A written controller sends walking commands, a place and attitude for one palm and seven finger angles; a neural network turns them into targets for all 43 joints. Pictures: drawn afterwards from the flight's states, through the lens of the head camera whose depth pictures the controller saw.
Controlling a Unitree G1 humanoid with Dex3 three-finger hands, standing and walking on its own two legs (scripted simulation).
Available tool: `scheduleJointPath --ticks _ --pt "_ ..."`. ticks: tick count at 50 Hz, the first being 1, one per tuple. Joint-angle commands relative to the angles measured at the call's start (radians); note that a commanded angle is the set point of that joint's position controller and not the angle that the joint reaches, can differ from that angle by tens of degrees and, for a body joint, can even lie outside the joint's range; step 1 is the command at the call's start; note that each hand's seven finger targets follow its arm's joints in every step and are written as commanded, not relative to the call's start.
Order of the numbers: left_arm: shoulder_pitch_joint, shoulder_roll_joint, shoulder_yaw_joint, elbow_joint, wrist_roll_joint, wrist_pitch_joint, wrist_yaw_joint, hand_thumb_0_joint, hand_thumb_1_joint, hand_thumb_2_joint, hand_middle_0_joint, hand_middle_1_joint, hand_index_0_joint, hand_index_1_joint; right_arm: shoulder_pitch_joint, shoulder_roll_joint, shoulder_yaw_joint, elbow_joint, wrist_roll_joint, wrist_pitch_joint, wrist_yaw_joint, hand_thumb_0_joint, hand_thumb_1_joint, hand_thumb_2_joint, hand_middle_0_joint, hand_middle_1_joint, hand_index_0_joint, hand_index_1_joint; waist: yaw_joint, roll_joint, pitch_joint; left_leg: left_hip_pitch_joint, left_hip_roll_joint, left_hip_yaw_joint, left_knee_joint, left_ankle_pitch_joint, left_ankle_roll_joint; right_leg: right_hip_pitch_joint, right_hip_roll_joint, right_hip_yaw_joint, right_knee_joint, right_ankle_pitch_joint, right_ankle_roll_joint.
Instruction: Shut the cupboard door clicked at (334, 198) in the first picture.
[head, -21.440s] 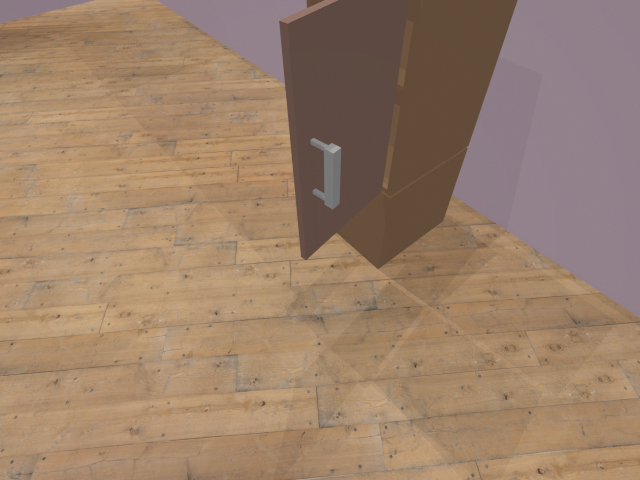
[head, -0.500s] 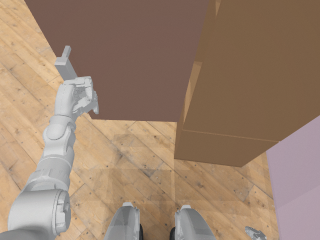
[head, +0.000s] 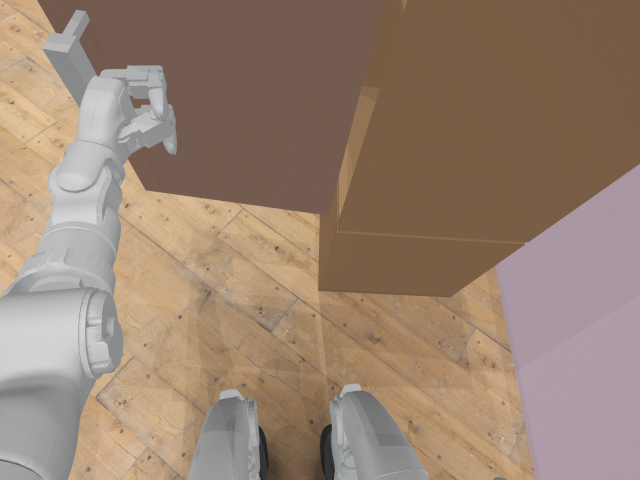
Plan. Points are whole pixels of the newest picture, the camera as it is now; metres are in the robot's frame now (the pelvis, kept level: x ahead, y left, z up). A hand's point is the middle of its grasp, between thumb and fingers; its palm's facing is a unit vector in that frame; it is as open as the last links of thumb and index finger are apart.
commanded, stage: push the door shut along its arc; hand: left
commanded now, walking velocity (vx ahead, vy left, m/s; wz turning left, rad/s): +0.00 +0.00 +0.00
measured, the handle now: (99, 86) +0.58 +0.22 +0.07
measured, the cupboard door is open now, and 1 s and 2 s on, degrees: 85 69 63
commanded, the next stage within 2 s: pull the fist back off the door in 0.86 s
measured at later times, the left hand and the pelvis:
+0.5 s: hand (184, 92) +0.57 +0.12 +0.07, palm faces -0.30 -0.95 -0.04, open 3.0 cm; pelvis +0.01 +0.00 -0.01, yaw -1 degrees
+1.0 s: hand (206, 70) +0.60 +0.09 +0.08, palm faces -0.33 -0.94 -0.01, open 3.5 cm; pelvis +0.00 +0.00 -0.03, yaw -2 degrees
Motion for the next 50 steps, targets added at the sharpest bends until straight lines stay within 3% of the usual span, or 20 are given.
scheduleJointPath --ticks 1,2,5,7,11,13,15,18,21,23,25,28,30,32,38,40,45,48,49,50 --pt "-0.514 0.205 0.048 -0.196 -0.007 -0.055 -0.021 0.0 0.9 0.9 -1.3 -1.5 -1.3 -1.5 0.171 -0.187 -0.061 -0.047 0.002 -0.005 -0.003 0.0 -0.9 -0.9 0.2 0.3 0.2 0.3 -0.04 0.134 -0.528 0.513 0.012 -0.137 -0.134 0.233 -0.011 0.066 0.023 0.073 -0.166 0.166 -0.012" --pt "-0.525 0.212 0.048 -0.175 -0.001 -0.04 -0.024 0.0 0.9 0.9 -1.3 -1.5 -1.3 -1.5 0.175 -0.186 -0.058 -0.048 0.003 -0.001 -0.003 0.0 -0.9 -0.9 0.2 0.3 0.2 0.3 -0.054 0.107 -0.512 0.476 0.012 -0.131 -0.125 0.225 -0.006 0.077 0.026 0.076 -0.167 0.166 -0.01" --pt "-0.547 0.266 0.083 -0.126 0.015 -0.008 -0.024 0.0 0.9 0.9 -1.3 -1.5 -1.3 -1.5 0.192 -0.188 -0.048 -0.057 0.004 0.005 -0.004 0.0 -0.9 -0.9 0.2 0.3 0.2 0.3 -0.059 0.101 -0.491 0.425 0.013 -0.126 -0.116 0.217 -0.001 0.076 0.029 0.077 -0.16 0.159 -0.008" --pt "-0.566 0.31 0.111 -0.151 0.029 -0.002 -0.023 0.0 0.9 0.9 -1.3 -1.5 -1.3 -1.5 0.203 -0.189 -0.048 -0.062 -0.001 0.007 -0.004 0.0 -0.9 -0.9 0.2 0.3 0.2 0.3 -0.053 0.122 -0.526 0.422 0.015 -0.12 -0.102 0.24 0.0 0.09 0.03 0.082 -0.151 0.178 -0.008" --pt "-0.602 0.276 0.082 -0.21 0.032 -0.012 -0.042 0.0 0.9 0.9 -1.3 -1.5 -1.3 -1.5 0.224 -0.187 -0.057 -0.055 -0.006 0.011 0.0 0.0 -0.9 -0.9 0.2 0.3 0.2 0.3 -0.061 0.173 -0.598 0.526 0.023 -0.142 -0.093 0.324 -0.009 0.045 0.032 0.07 -0.136 0.224 -0.008" --pt "-0.624 0.248 0.06 -0.208 0.023 0.001 -0.056 0.0 0.9 0.9 -1.3 -1.5 -1.3 -1.5 0.235 -0.187 -0.058 -0.05 -0.005 0.01 0.001 0.0 -0.9 -0.9 0.2 0.3 0.2 0.3 -0.082 0.151 -0.601 0.531 0.023 -0.144 -0.087 0.338 -0.004 0.043 0.036 0.068 -0.138 0.242 -0.006" --pt "-0.644 0.286 0.079 -0.198 0.028 0.019 -0.066 0.0 0.9 0.9 -1.3 -1.5 -1.3 -1.5 0.242 -0.19 -0.059 -0.039 -0.003 0.014 -0.004 0.0 -0.9 -0.9 0.2 0.3 0.2 0.3 -0.083 0.144 -0.594 0.51 0.024 -0.137 -0.083 0.327 -0.003 0.061 0.038 0.071 -0.147 0.243 -0.005" --pt "-0.726 0.23 0.02 -0.186 0.024 0.04 -0.08 0.0 0.9 0.9 -1.3 -1.5 -1.3 -1.5 0.247 -0.186 -0.055 -0.026 -0.001 0.006 -0.01 0.0 -0.9 -0.9 0.2 0.3 0.2 0.3 -0.119 0.139 -0.557 0.501 0.023 -0.14 -0.075 0.298 0.003 0.019 0.039 0.07 -0.153 0.224 -0.003" --pt "-0.748 0.298 0.058 -0.16 0.025 0.056 -0.084 0.0 0.9 0.9 -1.3 -1.5 -1.3 -1.5 0.25 -0.193 -0.048 -0.017 -0.003 0.001 -0.017 0.0 -0.9 -0.9 0.2 0.3 0.2 0.3 -0.115 0.156 -0.54 0.471 0.023 -0.136 -0.067 0.279 0.003 0.02 0.041 0.071 -0.154 0.204 -0.008" --pt "-0.787 0.231 0.007 -0.166 0.02 0.057 -0.095 0.0 0.9 0.9 -1.3 -1.5 -1.3 -1.5 0.247 -0.186 -0.048 -0.011 -0.006 -0.011 -0.017 0.0 -0.9 -0.9 0.2 0.3 0.2 0.3 -0.129 0.199 -0.551 0.506 0.021 -0.139 -0.057 0.3 0.003 -0.021 0.041 0.068 -0.148 0.21 -0.01" --pt "-0.797 0.26 0.018 -0.168 0.02 0.059 -0.103 0.0 0.9 0.9 -1.3 -1.5 -1.3 -1.5 0.25 -0.193 -0.048 -0.003 -0.01 -0.016 -0.02 0.0 -0.9 -0.9 0.2 0.3 0.2 0.3 -0.127 0.22 -0.567 0.531 0.024 -0.146 -0.052 0.32 -0.001 -0.033 0.042 0.061 -0.142 0.216 -0.012" --pt "-0.834 0.206 -0.021 -0.169 0.016 0.065 -0.114 0.0 0.9 0.9 -1.3 -1.5 -1.3 -1.5 0.246 -0.192 -0.049 0.006 -0.013 -0.027 -0.021 0.0 -0.9 -0.9 0.2 0.3 0.2 0.3 -0.145 0.232 -0.578 0.557 0.024 -0.153 -0.04 0.344 0.001 -0.071 0.043 0.052 -0.13 0.224 -0.013" --pt "-0.853 0.245 -0.006 -0.143 0.025 0.078 -0.114 0.0 0.9 0.9 -1.3 -1.5 -1.3 -1.5 0.244 -0.198 -0.045 0.014 -0.012 -0.031 -0.025 0.0 -0.9 -0.9 0.2 0.3 0.2 0.3 -0.147 0.227 -0.556 0.525 0.027 -0.153 -0.031 0.311 0.0 -0.079 0.044 0.052 -0.128 0.204 -0.012" --pt "-0.873 0.237 -0.015 -0.129 0.03 0.094 -0.113 0.0 0.9 0.9 -1.3 -1.5 -1.3 -1.5 0.247 -0.199 -0.042 0.014 -0.013 -0.038 -0.027 0.0 -0.9 -0.9 0.2 0.3 0.2 0.3 -0.156 0.216 -0.553 0.496 0.024 -0.149 -0.028 0.295 0.004 -0.07 0.045 0.054 -0.127 0.198 -0.011" --pt "-0.95 0.186 -0.055 -0.142 0.042 0.114 -0.116 0.0 0.9 0.9 -1.3 -1.5 -1.3 -1.5 0.254 -0.201 -0.046 0.037 -0.022 -0.057 -0.031 0.0 -0.9 -0.9 0.2 0.3 0.2 0.3 -0.179 0.265 -0.594 0.57 0.03 -0.176 -0.01 0.346 0.0 -0.155 0.047 0.033 -0.098 0.209 -0.014" --pt "-0.966 0.193 -0.057 -0.113 0.05 0.13 -0.113 0.0 0.9 0.9 -1.3 -1.5 -1.3 -1.5 0.25 -0.205 -0.042 0.042 -0.021 -0.059 -0.034 0.0 -0.9 -0.9 0.2 0.3 0.2 0.3 -0.191 0.258 -0.565 0.541 0.032 -0.174 -0.006 0.297 0.001 -0.174 0.047 0.032 -0.1 0.185 -0.012" --pt "-1.03 0.214 -0.06 -0.129 0.064 0.145 -0.117 0.0 0.9 0.9 -1.3 -1.5 -1.3 -1.5 0.263 -0.205 -0.038 0.055 -0.028 -0.074 -0.04 0.0 -0.9 -0.9 0.2 0.3 0.2 0.3 -0.199 0.295 -0.61 0.546 0.032 -0.176 0.01 0.315 0.003 -0.185 0.048 0.027 -0.081 0.193 -0.013" --pt "-1.056 0.174 -0.085 -0.13 0.069 0.156 -0.122 0.0 0.9 0.9 -1.3 -1.5 -1.3 -1.5 0.265 -0.204 -0.04 0.065 -0.032 -0.086 -0.038 0.0 -0.9 -0.9 0.2 0.3 0.2 0.3 -0.211 0.319 -0.612 0.573 0.033 -0.186 0.013 0.327 0.003 -0.227 0.05 0.02 -0.073 0.193 -0.015" --pt "-1.052 0.236 0.132 -0.132 0.0 0.175 0.082 0.0 0.9 0.9 -1.3 -1.5 -1.3 -1.5 0.333 -0.185 -0.023 0.016 -0.057 -0.078 -0.03 0.0 -0.9 -0.9 0.2 0.3 0.2 0.3 -0.175 0.288 -0.603 0.505 0.05 -0.207 -0.018 0.254 -0.006 -0.195 0.042 0.025 -0.078 0.18 -0.008" --pt "-0.999 0.198 0.102 -0.086 0.031 0.187 0.184 0.0 0.9 0.9 -1.3 -1.5 -1.3 -1.5 0.319 -0.181 -0.022 0.012 -0.065 -0.072 -0.013 0.0 -0.9 -0.9 0.2 0.3 0.2 0.3 -0.174 0.273 -0.579 0.474 0.053 -0.217 -0.037 0.214 -0.013 -0.192 0.038 0.025 -0.075 0.161 -0.004"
